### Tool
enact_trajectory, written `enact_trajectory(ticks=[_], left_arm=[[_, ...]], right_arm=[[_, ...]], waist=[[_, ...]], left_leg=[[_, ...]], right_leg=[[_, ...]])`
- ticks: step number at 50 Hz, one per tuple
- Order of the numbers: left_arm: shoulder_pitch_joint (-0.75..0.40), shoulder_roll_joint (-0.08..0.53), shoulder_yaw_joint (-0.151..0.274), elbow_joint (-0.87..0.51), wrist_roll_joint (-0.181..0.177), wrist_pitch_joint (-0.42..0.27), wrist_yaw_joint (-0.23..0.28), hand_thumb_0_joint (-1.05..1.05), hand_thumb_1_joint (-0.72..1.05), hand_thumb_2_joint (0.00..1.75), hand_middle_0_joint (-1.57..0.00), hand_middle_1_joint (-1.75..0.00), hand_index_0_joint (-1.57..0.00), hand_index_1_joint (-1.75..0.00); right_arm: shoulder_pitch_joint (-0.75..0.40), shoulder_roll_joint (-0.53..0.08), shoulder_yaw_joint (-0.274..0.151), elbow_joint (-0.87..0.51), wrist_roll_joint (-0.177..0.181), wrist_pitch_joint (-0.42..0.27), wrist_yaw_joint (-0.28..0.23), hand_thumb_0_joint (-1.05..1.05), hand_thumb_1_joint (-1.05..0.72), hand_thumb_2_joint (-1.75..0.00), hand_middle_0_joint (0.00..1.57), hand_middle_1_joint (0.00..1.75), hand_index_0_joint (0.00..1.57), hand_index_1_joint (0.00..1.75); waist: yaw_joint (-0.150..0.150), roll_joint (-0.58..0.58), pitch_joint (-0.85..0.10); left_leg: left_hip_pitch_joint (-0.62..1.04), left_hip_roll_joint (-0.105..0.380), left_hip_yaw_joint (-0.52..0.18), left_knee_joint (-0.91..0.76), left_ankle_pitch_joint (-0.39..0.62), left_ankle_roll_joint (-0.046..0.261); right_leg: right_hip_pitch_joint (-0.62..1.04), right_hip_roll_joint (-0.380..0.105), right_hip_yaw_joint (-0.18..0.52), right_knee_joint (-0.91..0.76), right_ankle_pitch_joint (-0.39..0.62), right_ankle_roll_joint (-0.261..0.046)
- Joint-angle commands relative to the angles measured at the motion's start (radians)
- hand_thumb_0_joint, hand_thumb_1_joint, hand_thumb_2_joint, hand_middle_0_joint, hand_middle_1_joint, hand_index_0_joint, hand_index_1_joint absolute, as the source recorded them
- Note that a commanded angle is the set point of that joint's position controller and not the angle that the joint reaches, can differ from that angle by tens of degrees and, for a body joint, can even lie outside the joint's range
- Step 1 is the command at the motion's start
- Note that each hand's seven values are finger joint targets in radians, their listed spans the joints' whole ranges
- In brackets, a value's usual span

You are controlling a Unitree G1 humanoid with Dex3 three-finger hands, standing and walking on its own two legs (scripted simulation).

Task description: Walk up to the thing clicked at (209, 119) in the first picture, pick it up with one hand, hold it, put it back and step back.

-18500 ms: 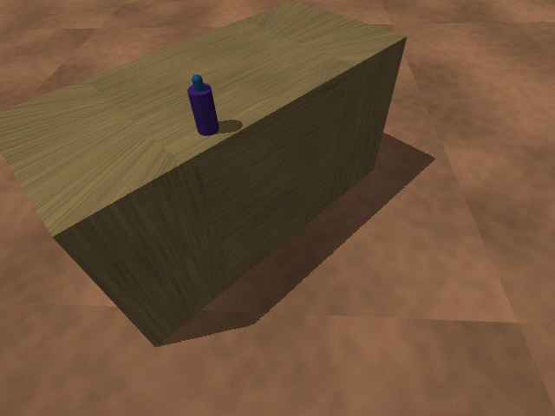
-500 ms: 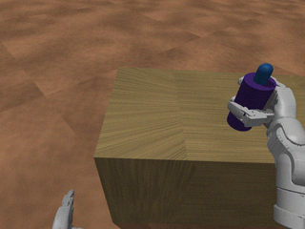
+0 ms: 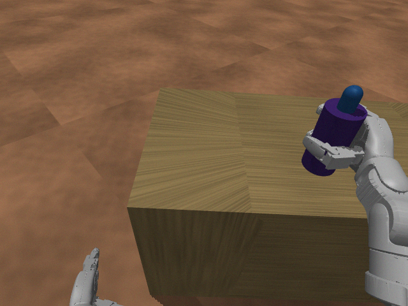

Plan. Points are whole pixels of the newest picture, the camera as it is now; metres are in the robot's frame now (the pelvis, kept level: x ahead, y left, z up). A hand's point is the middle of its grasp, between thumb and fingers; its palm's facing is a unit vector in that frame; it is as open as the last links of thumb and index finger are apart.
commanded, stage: hold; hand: right
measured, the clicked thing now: (334, 130) +0.33 -0.17 +0.24
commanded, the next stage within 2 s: crouch in 0.44 s
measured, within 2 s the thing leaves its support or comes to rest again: neither
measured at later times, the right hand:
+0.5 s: hand (333, 140) +0.33 -0.17 +0.22, palm faces +0.17 +0.99 -0.01, open 8.8 cm
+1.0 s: hand (321, 155) +0.36 -0.19 +0.15, palm faces +0.22 +0.98 +0.00, open 8.8 cm
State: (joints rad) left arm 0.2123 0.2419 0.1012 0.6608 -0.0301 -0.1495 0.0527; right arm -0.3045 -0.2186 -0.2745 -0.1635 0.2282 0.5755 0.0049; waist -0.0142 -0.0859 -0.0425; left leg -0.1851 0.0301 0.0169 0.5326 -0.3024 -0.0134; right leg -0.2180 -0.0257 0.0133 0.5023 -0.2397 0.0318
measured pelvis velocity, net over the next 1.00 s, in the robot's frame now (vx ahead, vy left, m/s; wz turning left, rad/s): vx -0.01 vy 0.00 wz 0.01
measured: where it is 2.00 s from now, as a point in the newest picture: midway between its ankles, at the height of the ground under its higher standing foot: outside the picture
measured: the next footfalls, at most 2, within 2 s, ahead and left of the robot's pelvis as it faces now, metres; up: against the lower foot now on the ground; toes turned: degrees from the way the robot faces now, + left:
none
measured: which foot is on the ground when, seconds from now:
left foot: down 0.00-1.00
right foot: down 0.00-1.00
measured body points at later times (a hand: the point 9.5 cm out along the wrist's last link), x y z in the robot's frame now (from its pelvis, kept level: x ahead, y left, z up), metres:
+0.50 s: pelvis +0.00 +0.00 +0.00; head -0.04 +0.04 +0.45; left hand +0.17 +0.26 -0.08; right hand +0.31 -0.23 +0.22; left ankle -0.01 +0.12 -0.74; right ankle +0.02 -0.14 -0.74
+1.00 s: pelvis -0.01 +0.00 +0.00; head -0.02 +0.02 +0.45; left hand +0.15 +0.26 -0.08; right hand +0.34 -0.24 +0.16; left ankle -0.01 +0.12 -0.74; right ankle +0.02 -0.14 -0.74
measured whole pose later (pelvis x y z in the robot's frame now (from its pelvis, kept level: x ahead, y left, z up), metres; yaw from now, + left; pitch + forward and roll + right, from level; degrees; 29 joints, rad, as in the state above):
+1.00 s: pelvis -0.01 +0.00 +0.00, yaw +1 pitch -1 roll +0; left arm 0.23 0.22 0.08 0.66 -0.02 -0.20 0.06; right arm -0.34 -0.23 -0.29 0.14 0.17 0.36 -0.02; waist 0.01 -0.04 -0.01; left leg -0.23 0.02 0.01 0.55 -0.29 -0.01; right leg -0.27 -0.04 0.01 0.53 -0.24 0.03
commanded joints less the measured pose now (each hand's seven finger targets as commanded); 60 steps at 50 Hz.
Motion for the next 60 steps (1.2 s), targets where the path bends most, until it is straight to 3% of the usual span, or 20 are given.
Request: enact_trajectory(ticks=[1, 5, 9, 11, 13, 15, 21, 24, 25, 29, 32, 36, 37, 43, 50, 52, 55, 57, 59, 60], left_arm=[[-0.135, 0.113, 0.026, -0.223, -0.001, -0.058, 0.018, 0.00, -0.54, 0.05, -0.05, -0.05, -0.05, -0.05], [-0.095, 0.132, 0.053, -0.189, 0.000, -0.052, 0.016, 0.00, -0.54, 0.05, -0.05, -0.05, -0.05, -0.05], [-0.121, 0.073, -0.001, -0.163, -0.006, -0.049, 0.006, 0.00, -0.54, 0.05, -0.05, -0.05, -0.05, -0.05], [-0.153, 0.127, 0.042, -0.170, -0.005, -0.052, 0.010, 0.00, -0.55, 0.06, -0.05, -0.05, -0.05, -0.05], [-0.148, 0.096, 0.004, -0.157, -0.004, -0.047, 0.006, 0.00, -0.55, 0.05, -0.05, -0.05, -0.05, -0.06], [-0.148, 0.150, 0.054, -0.173, -0.001, -0.053, 0.014, 0.00, -0.55, 0.05, -0.05, -0.05, -0.05, -0.06], [-0.115, 0.122, 0.039, -0.176, -0.002, -0.058, 0.013, 0.00, -0.54, 0.05, -0.05, -0.05, -0.05, -0.05], [-0.118, 0.095, 0.022, -0.196, -0.002, -0.068, 0.012, 0.00, -0.54, 0.05, -0.05, -0.05, -0.05, -0.05], [-0.092, 0.127, 0.058, -0.168, -0.002, -0.064, 0.014, 0.00, -0.54, 0.05, -0.05, -0.05, -0.04, -0.05], [-0.144, 0.073, -0.008, -0.178, -0.005, -0.061, 0.007, 0.00, -0.54, 0.06, -0.04, -0.05, -0.04, -0.05], [-0.161, 0.149, 0.054, -0.186, -0.001, -0.061, 0.018, 0.00, -0.54, 0.06, -0.04, -0.05, -0.04, -0.05], [-0.140, 0.110, 0.019, -0.163, 0.001, -0.061, 0.022, 0.00, -0.54, 0.06, -0.04, -0.05, -0.04, -0.05], [-0.123, 0.066, -0.020, -0.166, -0.001, -0.063, 0.017, 0.00, -0.54, 0.06, -0.04, -0.05, -0.04, -0.05], [-0.061, 0.128, 0.048, -0.171, 0.006, -0.082, 0.026, 0.00, -0.54, 0.06, -0.05, -0.05, -0.05, -0.05], [-0.114, 0.058, -0.021, -0.158, 0.013, -0.119, 0.016, 0.00, -0.55, 0.06, -0.05, -0.05, -0.05, -0.05], [-0.127, 0.121, 0.034, -0.127, 0.017, -0.120, 0.026, 0.00, -0.55, 0.07, -0.05, -0.05, -0.05, -0.05], [-0.126, 0.078, -0.011, -0.140, 0.019, -0.118, 0.024, 0.00, -0.55, 0.06, -0.05, -0.05, -0.05, -0.05], [-0.144, 0.130, 0.028, -0.181, 0.020, -0.114, 0.030, 0.00, -0.54, 0.06, -0.05, -0.05, -0.05, -0.05], [-0.092, 0.073, -0.022, -0.158, 0.020, -0.097, 0.021, 0.00, -0.54, 0.06, -0.05, -0.05, -0.05, -0.05], [-0.101, 0.083, -0.005, -0.181, 0.017, -0.092, 0.020, 0.00, -0.54, 0.06, -0.05, -0.05, -0.05, -0.05]], right_arm=[[-0.366, -0.205, -0.097, -0.202, -0.003, -0.097, -0.024, 0.00, -0.24, -1.31, 1.30, 1.44, 1.34, 1.44], [-0.386, -0.183, -0.054, -0.282, -0.013, -0.122, -0.025, 0.00, -0.24, -1.31, 1.30, 1.44, 1.34, 1.44], [-0.357, -0.127, 0.005, -0.256, -0.014, -0.109, -0.013, 0.00, -0.24, -1.32, 1.30, 1.44, 1.34, 1.44], [-0.328, -0.164, -0.032, -0.216, -0.014, -0.088, -0.010, 0.00, -0.25, -1.33, 1.30, 1.44, 1.34, 1.44], [-0.344, -0.159, -0.023, -0.218, -0.015, -0.079, -0.003, 0.00, -0.28, -1.31, 1.29, 1.43, 1.33, 1.43], [-0.353, -0.175, -0.044, -0.217, -0.009, -0.075, -0.006, 0.00, -0.27, -1.32, 1.30, 1.44, 1.34, 1.44], [-0.375, -0.211, -0.095, -0.194, 0.002, -0.099, -0.016, 0.00, -0.24, -1.33, 1.31, 1.45, 1.35, 1.45], [-0.371, -0.172, -0.060, -0.239, -0.002, -0.121, -0.019, 0.00, -0.24, -1.32, 1.30, 1.45, 1.35, 1.45], [-0.372, -0.182, -0.063, -0.249, -0.004, -0.122, -0.020, 0.00, -0.25, -1.32, 1.31, 1.45, 1.35, 1.45], [-0.345, -0.143, -0.013, -0.252, -0.017, -0.117, -0.012, 0.00, -0.23, -1.32, 1.32, 1.45, 1.36, 1.45], [-0.325, -0.151, -0.021, -0.174, -0.016, -0.092, -0.010, 0.00, -0.22, -1.31, 1.31, 1.45, 1.35, 1.45], [-0.324, -0.168, -0.050, -0.105, -0.015, -0.099, -0.008, 0.00, -0.19, -1.29, 1.29, 1.42, 1.33, 1.42], [-0.315, -0.168, -0.057, -0.064, -0.014, -0.104, -0.008, 0.00, -0.21, -1.29, 1.30, 1.42, 1.34, 1.42], [-0.417, -0.185, -0.063, 0.003, -0.028, -0.215, -0.017, 0.00, -0.25, -1.30, 1.32, 1.44, 1.36, 1.44], [-0.497, -0.189, -0.032, 0.139, -0.062, -0.388, -0.026, 0.00, -0.28, -1.31, 1.32, 1.43, 1.35, 1.43], [-0.507, -0.231, -0.056, 0.187, -0.062, -0.428, -0.026, 0.00, -0.26, -1.32, 1.32, 1.45, 1.36, 1.45], [-0.475, -0.217, -0.059, 0.287, -0.064, -0.479, -0.017, 0.00, -0.26, -1.33, 1.33, 1.46, 1.37, 1.46], [-0.483, -0.259, -0.090, 0.317, -0.062, -0.516, -0.021, 0.00, -0.25, -1.32, 1.32, 1.45, 1.36, 1.45], [-0.467, -0.236, -0.074, 0.367, -0.063, -0.551, -0.016, 0.00, -0.27, -1.33, 1.33, 1.46, 1.37, 1.46], [-0.468, -0.241, -0.080, 0.381, -0.061, -0.573, -0.015, 0.00, -0.25, -1.34, 1.34, 1.47, 1.38, 1.47]], waist=[[-0.020, 0.153, -0.208], [0.001, 0.083, -0.203], [-0.002, 0.053, -0.162], [-0.003, 0.074, -0.138], [-0.005, 0.077, -0.128], [0.002, 0.123, -0.143], [-0.011, 0.131, -0.157], [-0.009, 0.110, -0.177], [0.005, 0.091, -0.205], [-0.014, 0.069, -0.172], [0.008, 0.094, -0.137], [0.001, 0.141, -0.110], [-0.001, 0.142, -0.099], [0.044, 0.128, -0.148], [0.030, 0.063, -0.233], [0.035, 0.059, -0.249], [0.021, 0.076, -0.284], [0.022, 0.100, -0.313], [0.017, 0.099, -0.268], [0.020, 0.098, -0.268]], left_leg=[[-0.002, -0.023, 0.038, -0.096, 0.237, -0.009], [-0.029, -0.025, 0.034, -0.094, 0.223, 0.001], [-0.038, -0.029, 0.038, -0.098, 0.223, 0.004], [-0.040, -0.032, 0.042, -0.106, 0.190, 0.001], [-0.045, -0.030, 0.040, -0.112, 0.174, 0.000], [-0.035, -0.030, 0.043, -0.117, 0.175, -0.004], [-0.033, -0.031, 0.043, -0.105, 0.188, -0.002], [-0.027, -0.028, 0.038, -0.100, 0.199, -0.001], [-0.029, -0.028, 0.035, -0.096, 0.215, 0.000], [-0.029, -0.028, 0.036, -0.098, 0.208, 0.003], [-0.044, -0.031, 0.039, -0.111, 0.180, -0.002], [-0.049, -0.034, 0.041, -0.122, 0.145, -0.004], [-0.052, -0.031, 0.037, -0.127, 0.146, -0.007], [-0.077, -0.026, 0.018, -0.107, 0.194, -0.009], [-0.079, -0.028, 0.013, -0.072, 0.208, -0.001], [-0.082, -0.030, 0.014, -0.066, 0.217, -0.002], [-0.068, -0.033, 0.018, -0.053, 0.254, -0.004], [-0.048, -0.036, 0.023, -0.049, 0.261, -0.005], [-0.052, -0.037, 0.023, -0.049, 0.264, -0.004], [-0.049, -0.037, 0.020, -0.050, 0.268, -0.003]], right_leg=[[0.111, 0.034, -0.037, -0.034, 0.183, -0.045], [0.132, 0.033, -0.038, -0.046, 0.171, -0.041], [0.117, 0.028, -0.032, -0.047, 0.178, -0.041], [0.098, 0.026, -0.029, -0.056, 0.143, -0.039], [0.099, 0.029, -0.030, -0.057, 0.124, -0.040], [0.097, 0.029, -0.027, -0.059, 0.122, -0.041], [0.102, 0.029, -0.034, -0.051, 0.136, -0.042], [0.114, 0.029, -0.034, -0.046, 0.147, -0.043], [0.133, 0.028, -0.035, -0.045, 0.161, -0.043], [0.114, 0.028, -0.032, -0.046, 0.167, -0.039], [0.112, 0.025, -0.027, -0.059, 0.131, -0.040], [0.084, 0.022, -0.025, -0.066, 0.093, -0.044], [0.069, 0.027, -0.031, -0.063, 0.090, -0.047], [0.105, 0.024, -0.040, -0.046, 0.112, -0.050], [0.097, 0.015, -0.028, -0.014, 0.132, -0.043], [0.090, 0.014, -0.028, -0.011, 0.139, -0.041], [0.084, 0.012, -0.028, 0.003, 0.186, -0.040], [0.082, 0.010, -0.027, 0.002, 0.194, -0.038], [0.054, 0.013, -0.032, -0.002, 0.200, -0.038], [0.042, 0.015, -0.035, -0.004, 0.201, -0.039]])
